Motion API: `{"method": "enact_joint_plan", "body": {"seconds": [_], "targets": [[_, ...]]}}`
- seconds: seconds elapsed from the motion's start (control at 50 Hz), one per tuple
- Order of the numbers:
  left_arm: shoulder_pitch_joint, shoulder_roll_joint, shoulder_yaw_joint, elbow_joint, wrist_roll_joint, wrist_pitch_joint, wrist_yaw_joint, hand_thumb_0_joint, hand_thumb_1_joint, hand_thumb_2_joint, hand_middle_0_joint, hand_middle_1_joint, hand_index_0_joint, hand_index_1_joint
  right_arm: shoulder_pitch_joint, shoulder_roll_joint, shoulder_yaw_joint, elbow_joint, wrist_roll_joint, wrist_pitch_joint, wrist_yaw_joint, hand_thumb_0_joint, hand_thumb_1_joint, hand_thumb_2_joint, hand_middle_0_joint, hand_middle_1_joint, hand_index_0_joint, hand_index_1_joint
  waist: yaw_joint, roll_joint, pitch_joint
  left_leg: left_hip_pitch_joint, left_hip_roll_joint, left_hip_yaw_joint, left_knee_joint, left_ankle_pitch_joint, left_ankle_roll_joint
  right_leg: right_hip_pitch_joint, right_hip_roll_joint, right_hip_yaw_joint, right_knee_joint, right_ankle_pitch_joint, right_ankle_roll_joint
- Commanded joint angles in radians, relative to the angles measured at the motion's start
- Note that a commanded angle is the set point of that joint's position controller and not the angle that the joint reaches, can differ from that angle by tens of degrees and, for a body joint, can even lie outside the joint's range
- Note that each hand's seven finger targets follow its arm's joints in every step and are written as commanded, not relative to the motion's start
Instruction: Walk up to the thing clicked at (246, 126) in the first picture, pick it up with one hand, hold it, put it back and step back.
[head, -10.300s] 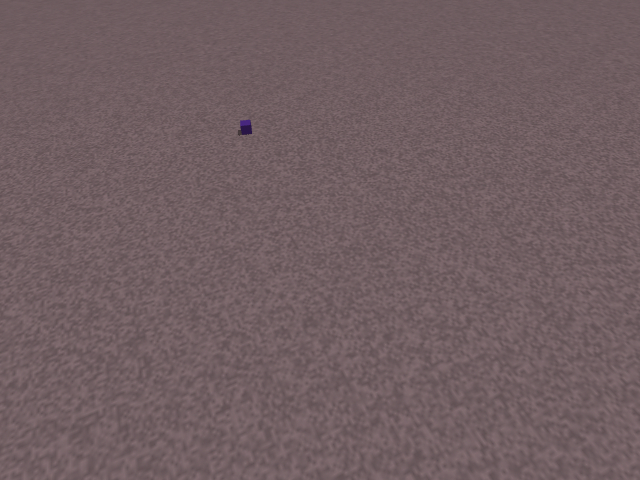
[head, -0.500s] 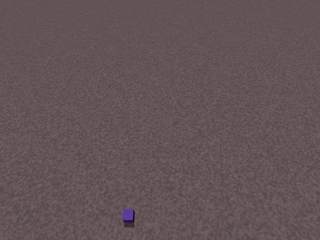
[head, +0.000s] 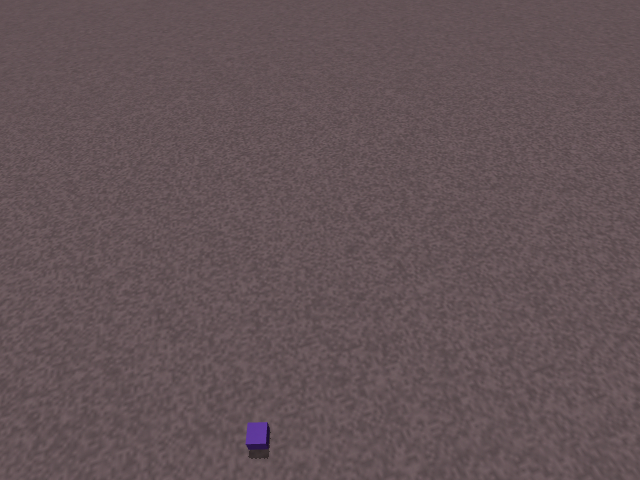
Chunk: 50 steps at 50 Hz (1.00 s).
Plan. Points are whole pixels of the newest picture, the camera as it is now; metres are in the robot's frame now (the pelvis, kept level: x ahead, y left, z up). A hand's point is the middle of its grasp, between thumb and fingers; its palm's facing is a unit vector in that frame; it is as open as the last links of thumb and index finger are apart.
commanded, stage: stand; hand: left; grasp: from above
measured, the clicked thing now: (258, 435) +0.39 +0.24 -0.75
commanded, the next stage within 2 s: rise first in 0.36 s
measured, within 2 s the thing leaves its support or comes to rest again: neither
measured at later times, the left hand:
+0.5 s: hand out of the picture +0.06 +0.26 -0.16, palm faces +0.00 -0.94 -0.34, open 7.4 cm
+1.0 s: hand out of the picture +0.14 +0.26 -0.22, palm faces -0.10 -0.91 -0.41, open 12.9 cm
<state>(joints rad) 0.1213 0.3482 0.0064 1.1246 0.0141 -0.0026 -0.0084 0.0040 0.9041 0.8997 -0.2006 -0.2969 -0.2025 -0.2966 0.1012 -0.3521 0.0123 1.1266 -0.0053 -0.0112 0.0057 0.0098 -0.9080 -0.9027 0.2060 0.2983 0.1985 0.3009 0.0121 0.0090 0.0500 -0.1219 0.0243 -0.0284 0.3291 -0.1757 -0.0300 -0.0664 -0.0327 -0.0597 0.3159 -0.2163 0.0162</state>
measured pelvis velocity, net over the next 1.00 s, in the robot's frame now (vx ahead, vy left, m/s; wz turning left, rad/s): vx -0.02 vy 0.01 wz -0.05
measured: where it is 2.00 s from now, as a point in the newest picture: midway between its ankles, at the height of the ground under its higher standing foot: outside the picture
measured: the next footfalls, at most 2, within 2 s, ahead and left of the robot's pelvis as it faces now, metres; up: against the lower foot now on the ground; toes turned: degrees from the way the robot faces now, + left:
none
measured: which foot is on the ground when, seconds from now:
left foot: down 0.00-1.00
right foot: down 0.00-1.00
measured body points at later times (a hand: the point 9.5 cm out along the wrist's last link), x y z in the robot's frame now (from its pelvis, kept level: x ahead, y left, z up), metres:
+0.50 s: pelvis +0.00 +0.00 +0.00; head +0.01 +0.00 +0.45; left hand +0.06 +0.30 -0.13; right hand +0.07 -0.30 -0.13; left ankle +0.00 +0.14 -0.75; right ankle -0.03 -0.12 -0.75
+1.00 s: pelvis -0.02 +0.01 -0.06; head +0.07 +0.02 +0.38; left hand +0.14 +0.31 -0.19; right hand +0.09 -0.26 -0.17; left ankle +0.00 +0.14 -0.75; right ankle -0.03 -0.13 -0.75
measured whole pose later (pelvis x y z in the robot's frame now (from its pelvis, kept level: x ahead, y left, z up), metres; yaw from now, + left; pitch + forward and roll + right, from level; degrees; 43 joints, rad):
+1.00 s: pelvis -0.02 +0.01 -0.06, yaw -3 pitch +14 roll -1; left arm 0.07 0.30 0.17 0.81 0.18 0.14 0.02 0.00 -0.30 0.86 -0.24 -0.86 -0.24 -0.87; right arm 0.24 -0.24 -0.04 0.65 0.02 -0.08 0.00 0.01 -0.92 -0.90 0.21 0.30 0.20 0.30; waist -0.02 0.00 -0.07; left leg -0.75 0.04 0.00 0.94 -0.43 -0.02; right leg -0.70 -0.02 -0.01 0.92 -0.45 0.03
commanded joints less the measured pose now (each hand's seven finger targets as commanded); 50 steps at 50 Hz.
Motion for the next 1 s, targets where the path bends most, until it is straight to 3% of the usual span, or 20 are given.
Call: {"method": "enact_joint_plan", "body": {"seconds": [0.0,0.08,0.32,0.42,0.44,0.46,0.48,0.5,0.52,0.56,0.6,0.64,0.68,0.72,0.76,0.8,0.84,0.92,0.98], "targets": [[-0.023,0.222,0.042,-0.054,-0.002,-0.023,0.018,0.0,0.9,0.9,-0.2,-0.3,-0.2,-0.301,-0.028,-0.211,-0.038,-0.058,-0.006,-0.017,-0.019,0.0,-0.9,-0.9,0.2,0.3,0.2,0.3,-0.006,-0.007,-0.072,0.011,0.106,-0.071,-0.035,0.221,0.039,0.005,-0.116,0.08,-0.046,0.178,-0.028],[-0.021,0.216,0.04,-0.052,-0.002,-0.023,0.017,0.0,0.9,0.9,-0.2,-0.3,-0.2,-0.301,-0.028,-0.21,-0.039,-0.058,-0.005,-0.014,-0.018,0.0,-0.9,-0.9,0.2,0.3,0.2,0.3,-0.006,-0.012,-0.065,0.005,0.101,-0.071,-0.04,0.186,0.04,0.001,-0.113,0.08,-0.059,0.141,-0.025],[-0.022,0.217,0.041,-0.053,-0.001,-0.024,0.017,0.0,0.9,0.9,-0.2,-0.3,-0.2,-0.301,-0.023,-0.21,-0.037,-0.06,-0.004,-0.016,-0.017,0.0,-0.9,-0.9,0.2,0.3,0.2,0.3,-0.005,-0.004,-0.08,0.008,0.106,-0.073,-0.033,0.222,0.042,0.014,-0.117,0.082,-0.051,0.177,-0.026],[-0.018,0.219,0.041,-0.052,-0.001,-0.024,0.016,0.0,0.9,0.9,-0.2,-0.3,-0.2,-0.301,-0.027,-0.216,-0.041,-0.057,-0.005,-0.014,-0.017,0.0,-0.9,-0.9,0.2,0.3,0.2,0.3,-0.005,-0.007,-0.063,0.006,0.102,-0.075,-0.037,0.163,0.042,-0.012,-0.114,0.085,-0.062,0.123,-0.027],[-0.023,0.217,0.04,-0.054,0.001,-0.023,0.016,0.0,0.834,0.899,-0.166,-0.38,-0.173,-0.381,-0.021,-0.213,-0.04,-0.059,-0.006,-0.014,-0.017,0.0,-0.938,-0.918,0.2,0.303,0.2,0.303,-0.007,-0.011,-0.061,-0.008,0.103,-0.075,-0.04,0.17,0.042,0.001,-0.114,0.083,-0.059,0.131,-0.028],[-0.374,0.049,0.034,-0.405,-0.064,-0.12,0.03,0.0,0.754,0.917,-0.246,-0.453,-0.235,-0.461,-0.019,-0.053,-0.004,-0.335,0.068,-0.064,-0.04,0.0,-0.983,-0.918,0.2,0.3,0.2,0.3,-0.134,0.041,0.003,-0.079,-0.032,0.072,0.014,0.001,0.032,-0.264,0.018,0.034,0.018,0.098,-0.024],[-0.483,0.102,0.053,-0.376,-0.06,-0.12,0.036,0.0,0.674,0.902,-0.253,-0.518,-0.223,-0.541,0.03,-0.077,-0.012,-0.275,0.063,-0.062,-0.049,0.0,-0.932,-0.906,0.199,0.3,0.199,0.3,-0.106,0.019,-0.044,-0.072,-0.036,0.065,0.035,-0.022,0.032,-0.217,0.018,0.022,0.031,0.071,-0.022],[-0.329,0.152,0.096,-0.196,-0.046,-0.077,0.044,0.0,0.594,0.918,-0.23,-0.569,-0.201,-0.597,0.067,-0.103,-0.024,-0.26,0.062,-0.05,-0.055,0.0,-0.919,-0.905,0.198,0.3,0.199,0.3,-0.098,-0.025,-0.036,-0.096,-0.039,0.063,0.051,-0.04,0.037,-0.23,0.025,0.01,0.039,0.036,-0.027],[-0.237,0.189,0.127,-0.109,-0.034,-0.056,0.036,0.0,0.514,0.889,-0.235,-0.619,-0.217,-0.636,0.072,-0.11,-0.034,-0.288,0.064,-0.038,-0.057,0.0,-0.904,-0.899,0.199,0.3,0.2,0.3,-0.06,-0.075,-0.031,-0.142,-0.031,0.064,0.092,-0.015,0.041,-0.235,0.03,-0.001,0.071,0.037,-0.024],[-0.314,0.253,0.156,-0.157,-0.004,-0.061,0.023,0.0,0.365,0.882,-0.202,-0.725,-0.2,-0.726,0.103,-0.107,-0.061,-0.326,0.055,-0.039,-0.07,0.0,-0.883,-0.891,0.2,0.3,0.2,0.3,-0.045,-0.053,-0.158,-0.147,-0.032,0.061,0.146,0.038,0.043,-0.231,0.028,0.012,0.133,0.094,-0.023],[-0.209,0.225,0.176,-0.065,0.038,-0.039,0.003,0.0,0.228,0.818,-0.21,-0.839,-0.238,-0.808,0.134,-0.098,-0.079,-0.354,0.036,-0.045,-0.062,0.0,-0.921,-0.9,0.2,0.3,0.2,0.3,-0.045,-0.06,-0.237,-0.203,-0.039,0.055,0.223,0.079,0.044,-0.252,0.022,0.018,0.211,0.146,-0.02],[-0.088,0.221,0.216,-0.058,0.088,-0.014,-0.009,0.0,0.07,0.845,-0.194,-0.875,-0.216,-0.85,0.146,-0.089,-0.1,-0.394,0.021,-0.046,-0.047,0.0,-0.912,-0.898,0.2,0.3,0.2,0.3,0.009,0.014,-0.308,-0.241,-0.049,0.06,0.275,0.121,0.035,-0.251,0.02,0.025,0.269,0.168,-0.031],[-0.053,0.185,0.211,-0.134,0.103,0.02,-0.001,0.0,-0.081,0.826,-0.222,-0.891,-0.241,-0.871,0.142,-0.075,-0.104,-0.456,0.026,-0.044,-0.042,0.0,-0.898,-0.893,0.201,0.3,0.201,0.3,0.024,0.052,-0.351,-0.22,-0.046,0.061,0.272,0.141,0.024,-0.257,0.031,0.023,0.277,0.154,-0.038],[-0.099,0.138,0.175,-0.163,0.12,0.072,0.011,0.0,-0.239,0.825,-0.23,-0.899,-0.242,-0.886,0.115,-0.067,-0.096,-0.496,0.032,-0.047,-0.035,0.0,-0.897,-0.894,0.201,0.3,0.201,0.3,0.006,0.045,-0.267,-0.286,-0.038,0.056,0.284,0.084,0.018,-0.32,0.04,0.014,0.28,0.087,-0.039],[-0.156,0.186,0.197,-0.233,0.137,0.108,0.025,0.0,-0.383,0.848,-0.262,-0.862,-0.252,-0.872,0.088,-0.071,-0.101,-0.54,0.036,-0.051,-0.029,0.0,-0.909,-0.9,0.201,0.3,0.2,0.3,0.0,0.037,-0.247,-0.342,-0.03,0.048,0.318,0.03,0.021,-0.376,0.041,0.01,0.305,0.029,-0.038],[-0.114,0.168,0.198,-0.257,0.135,0.129,0.037,0.0,-0.446,0.864,-0.254,-0.879,-0.242,-0.89,0.097,-0.062,-0.101,-0.565,0.033,-0.06,-0.024,0.0,-0.923,-0.903,0.201,0.3,0.2,0.3,-0.003,0.001,-0.244,-0.387,-0.026,0.047,0.348,-0.017,0.024,-0.419,0.047,0.006,0.336,-0.027,-0.036],[-0.097,0.14,0.188,-0.286,0.152,0.136,0.041,0.0,-0.438,0.853,-0.257,-0.887,-0.249,-0.894,0.11,-0.054,-0.103,-0.579,0.032,-0.074,-0.023,0.0,-0.92,-0.903,0.201,0.3,0.2,0.3,-0.017,-0.019,-0.255,-0.426,-0.023,0.046,0.4,-0.036,0.03,-0.473,0.047,0.007,0.385,-0.041,-0.033],[-0.101,0.162,0.224,-0.438,0.175,0.111,0.05,0.0,-0.433,0.861,-0.246,-0.882,-0.234,-0.895,0.134,-0.047,-0.111,-0.601,0.021,-0.107,-0.022,0.0,-0.898,-0.897,0.201,0.3,0.2,0.3,-0.017,0.028,-0.349,-0.475,-0.012,0.038,0.512,-0.016,0.03,-0.561,0.045,0.016,0.512,-0.026,-0.034],[-0.053,0.155,0.224,-0.522,0.192,0.102,0.054,0.0,-0.456,0.879,-0.231,-0.899,-0.216,-0.915,0.136,-0.041,-0.115,-0.617,0.012,-0.127,-0.029,0.0,-0.901,-0.899,0.201,0.3,0.2,0.3,-0.031,0.045,-0.379,-0.505,-0.006,0.037,0.577,-0.006,0.029,-0.621,0.043,0.023,0.579,-0.017,-0.031]]}}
